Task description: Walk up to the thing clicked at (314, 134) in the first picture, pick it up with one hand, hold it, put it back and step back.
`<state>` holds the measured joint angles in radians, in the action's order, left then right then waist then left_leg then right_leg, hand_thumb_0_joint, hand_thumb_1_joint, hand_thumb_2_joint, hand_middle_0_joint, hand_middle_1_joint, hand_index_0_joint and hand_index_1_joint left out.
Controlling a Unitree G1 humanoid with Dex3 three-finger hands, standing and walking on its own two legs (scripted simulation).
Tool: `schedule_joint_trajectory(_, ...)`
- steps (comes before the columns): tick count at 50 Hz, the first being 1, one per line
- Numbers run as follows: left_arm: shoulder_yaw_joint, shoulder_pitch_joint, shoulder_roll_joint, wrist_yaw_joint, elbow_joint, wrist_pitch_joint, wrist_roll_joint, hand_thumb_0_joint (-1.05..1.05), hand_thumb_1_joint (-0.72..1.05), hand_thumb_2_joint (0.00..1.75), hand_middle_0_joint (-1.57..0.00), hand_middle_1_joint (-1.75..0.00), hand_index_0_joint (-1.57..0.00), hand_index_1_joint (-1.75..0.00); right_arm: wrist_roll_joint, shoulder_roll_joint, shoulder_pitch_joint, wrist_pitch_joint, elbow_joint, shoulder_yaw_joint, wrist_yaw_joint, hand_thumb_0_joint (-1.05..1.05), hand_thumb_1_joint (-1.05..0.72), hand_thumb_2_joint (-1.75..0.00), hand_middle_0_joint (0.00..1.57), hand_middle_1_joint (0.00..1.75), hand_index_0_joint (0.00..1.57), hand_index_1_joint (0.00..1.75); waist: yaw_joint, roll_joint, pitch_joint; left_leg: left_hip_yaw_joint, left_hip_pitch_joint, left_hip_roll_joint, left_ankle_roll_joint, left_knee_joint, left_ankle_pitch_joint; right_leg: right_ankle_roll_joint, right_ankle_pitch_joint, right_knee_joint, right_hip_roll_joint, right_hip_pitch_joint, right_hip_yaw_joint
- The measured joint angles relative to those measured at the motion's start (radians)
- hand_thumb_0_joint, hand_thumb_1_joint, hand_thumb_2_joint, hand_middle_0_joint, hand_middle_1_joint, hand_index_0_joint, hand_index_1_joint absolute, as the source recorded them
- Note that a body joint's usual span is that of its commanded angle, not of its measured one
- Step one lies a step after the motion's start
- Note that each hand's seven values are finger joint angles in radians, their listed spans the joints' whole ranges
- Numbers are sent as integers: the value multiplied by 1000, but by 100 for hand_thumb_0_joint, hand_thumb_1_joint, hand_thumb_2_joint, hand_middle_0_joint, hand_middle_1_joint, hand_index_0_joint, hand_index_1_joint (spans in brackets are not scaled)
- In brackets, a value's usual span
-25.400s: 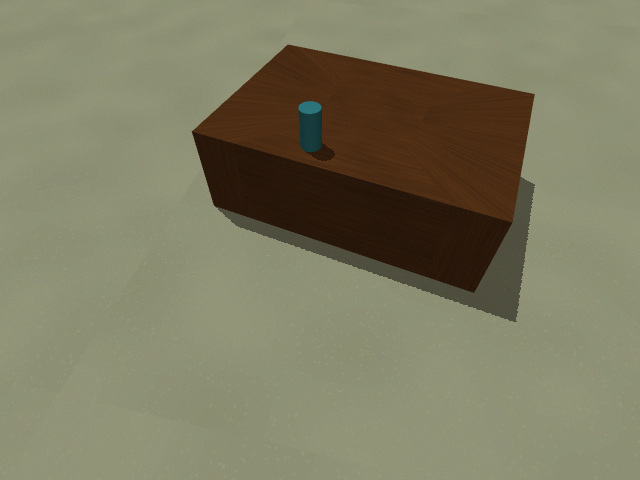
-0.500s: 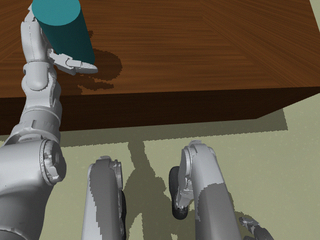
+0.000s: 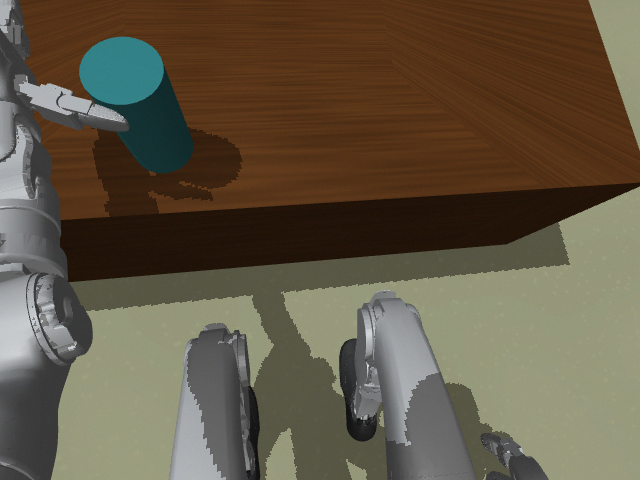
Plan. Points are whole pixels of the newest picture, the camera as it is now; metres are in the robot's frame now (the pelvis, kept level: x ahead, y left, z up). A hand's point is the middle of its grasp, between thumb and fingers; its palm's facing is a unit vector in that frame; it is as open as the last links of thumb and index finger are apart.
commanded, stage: rise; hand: left
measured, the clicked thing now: (146, 114) +0.54 +0.15 -0.03
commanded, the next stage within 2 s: home in 0.10 s
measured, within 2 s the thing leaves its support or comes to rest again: neither
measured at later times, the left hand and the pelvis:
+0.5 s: hand out of the picture +0.51 +0.25 +0.15, palm faces +0.16 -0.92 -0.35, open 17.4 cm; pelvis +0.05 +0.00 +0.18, yaw -1 degrees
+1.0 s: hand out of the picture +0.31 +0.18 +0.17, palm faces +0.12 -0.95 -0.27, open 17.2 cm; pelvis +0.09 -0.01 +0.25, yaw +0 degrees
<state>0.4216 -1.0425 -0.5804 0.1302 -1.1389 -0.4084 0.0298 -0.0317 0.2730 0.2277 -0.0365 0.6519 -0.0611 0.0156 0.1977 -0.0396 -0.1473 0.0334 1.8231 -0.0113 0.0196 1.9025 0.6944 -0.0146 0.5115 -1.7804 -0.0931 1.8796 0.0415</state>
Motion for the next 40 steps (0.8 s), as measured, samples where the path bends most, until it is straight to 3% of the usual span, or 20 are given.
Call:
schedule_joint_trajectory(5, -18, 11, -31, 61, -28, 51, 32, -2, -51, 9, -3, -4, -3, -3, 16, 4, 27, 10, 3, -6, -20, 0, -90, -90, 20, 30, 20, 30, -15, 4, -6, 1, -110, 10, 1, -103, -15, -2, -14, 104, 11, -112, 7)
schedule_joint_trajectory(6, -25, 13, -36, 56, -30, 67, 5, -2, -51, 8, -3, -4, -3, -3, 18, 3, 29, 6, 1, -4, -24, 0, -90, -90, 20, 30, 20, 30, -17, 7, -2, 0, -138, 13, 0, -125, -19, -2, -18, 126, 14, -140, 8)
schedule_joint_trajectory(9, -55, 14, -48, 11, -54, 152, -62, -2, -50, 8, -3, -3, -3, -3, 26, -1, 33, -16, -11, 3, -36, 0, -88, -90, 20, 30, 20, 30, -20, 16, 14, -3, -238, 22, -2, -212, -37, -2, -37, 214, 24, -240, 10)
schedule_joint_trajectory(13, -51, 50, -61, -54, -90, 225, -117, -2, -50, 8, -4, -3, -4, -3, 31, -6, 46, -28, -9, 5, -45, 0, -88, -90, 20, 30, 20, 30, -16, 20, 18, -7, -381, 35, -4, -349, -68, -2, -68, 352, 40, -385, 13)
schedule_joint_trajectory(21, -105, 149, -50, -152, -156, 310, -129, -2, -53, 6, -5, -5, -5, -4, 38, -12, 118, -24, 12, 9, -56, 0, -89, -90, 20, 30, 20, 30, -27, 28, 25, -9, -659, 47, -11, -598, -127, 2, -118, 597, 57, -666, 22)
schedule_joint_trajectory(28, -174, 357, 70, -179, -49, 358, -94, -1, -52, 7, -5, -6, -5, -5, 56, -13, 153, -21, 20, 30, -65, 0, -89, -90, 20, 30, 20, 30, -61, 30, 39, -22, -867, 52, -16, -773, -168, 4, -151, 761, 66, -869, 16)
schedule_joint_trajectory(35, -236, 663, 234, -216, 191, 414, -50, -1, -48, 8, -6, -7, -6, -6, 74, -28, 126, -18, -17, 45, -102, 0, -89, -90, 20, 30, 20, 30, -91, 32, 54, -36, -1059, 52, -19, -919, -200, 3, -172, 885, 70, -1050, 7)
schedule_joint_trajectory(40, -293, 849, 303, -249, 370, 447, -25, -1, -47, 9, -7, -7, -6, -6, 74, -43, 85, 1, -46, 39, -138, 0, -89, -90, 20, 30, 20, 30, -121, 36, 66, -35, -1184, 49, -21, -1004, -220, 5, -180, 955, 69, -1172, 11)
